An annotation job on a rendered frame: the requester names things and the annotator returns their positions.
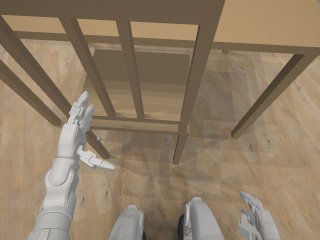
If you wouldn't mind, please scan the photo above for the robot left forearm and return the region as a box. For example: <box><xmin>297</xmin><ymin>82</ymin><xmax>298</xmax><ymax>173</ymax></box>
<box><xmin>26</xmin><ymin>157</ymin><xmax>80</xmax><ymax>240</ymax></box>

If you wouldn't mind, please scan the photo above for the left robot hand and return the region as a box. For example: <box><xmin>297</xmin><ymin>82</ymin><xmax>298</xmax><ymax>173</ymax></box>
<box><xmin>57</xmin><ymin>91</ymin><xmax>116</xmax><ymax>171</ymax></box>

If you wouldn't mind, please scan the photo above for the table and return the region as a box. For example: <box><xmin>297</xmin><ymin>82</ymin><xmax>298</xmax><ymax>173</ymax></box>
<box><xmin>0</xmin><ymin>0</ymin><xmax>320</xmax><ymax>139</ymax></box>

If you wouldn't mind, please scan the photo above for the robot left thigh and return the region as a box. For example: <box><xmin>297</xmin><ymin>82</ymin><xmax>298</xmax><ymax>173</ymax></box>
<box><xmin>107</xmin><ymin>208</ymin><xmax>144</xmax><ymax>240</ymax></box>

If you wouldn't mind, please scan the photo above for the chair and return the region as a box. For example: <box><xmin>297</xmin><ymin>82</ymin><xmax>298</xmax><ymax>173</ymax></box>
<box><xmin>0</xmin><ymin>0</ymin><xmax>226</xmax><ymax>165</ymax></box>

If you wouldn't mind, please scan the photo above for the robot left shin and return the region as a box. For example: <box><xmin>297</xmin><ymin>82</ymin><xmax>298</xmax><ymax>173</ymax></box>
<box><xmin>127</xmin><ymin>205</ymin><xmax>142</xmax><ymax>240</ymax></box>

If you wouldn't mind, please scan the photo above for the right robot hand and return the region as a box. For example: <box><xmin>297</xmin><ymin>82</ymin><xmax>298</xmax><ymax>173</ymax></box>
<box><xmin>238</xmin><ymin>191</ymin><xmax>281</xmax><ymax>240</ymax></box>

